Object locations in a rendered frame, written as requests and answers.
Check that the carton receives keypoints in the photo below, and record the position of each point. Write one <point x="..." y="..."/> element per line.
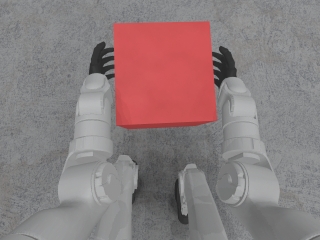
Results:
<point x="164" y="74"/>

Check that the robot right hand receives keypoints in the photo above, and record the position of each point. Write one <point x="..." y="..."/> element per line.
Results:
<point x="226" y="67"/>

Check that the right robot upper arm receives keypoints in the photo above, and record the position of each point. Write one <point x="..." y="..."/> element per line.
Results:
<point x="252" y="193"/>

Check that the robot left foot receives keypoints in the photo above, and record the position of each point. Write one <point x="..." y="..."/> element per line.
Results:
<point x="133" y="195"/>

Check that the robot right thigh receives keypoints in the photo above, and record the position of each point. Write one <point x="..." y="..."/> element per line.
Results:
<point x="203" y="217"/>

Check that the robot right forearm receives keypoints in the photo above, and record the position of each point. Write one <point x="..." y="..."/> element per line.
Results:
<point x="241" y="137"/>

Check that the robot left forearm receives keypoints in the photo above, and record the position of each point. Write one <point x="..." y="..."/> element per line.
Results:
<point x="92" y="131"/>

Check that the robot left hand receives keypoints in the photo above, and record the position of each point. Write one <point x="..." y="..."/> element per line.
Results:
<point x="97" y="62"/>

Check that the left robot upper arm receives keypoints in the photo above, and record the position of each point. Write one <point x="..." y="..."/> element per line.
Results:
<point x="85" y="193"/>

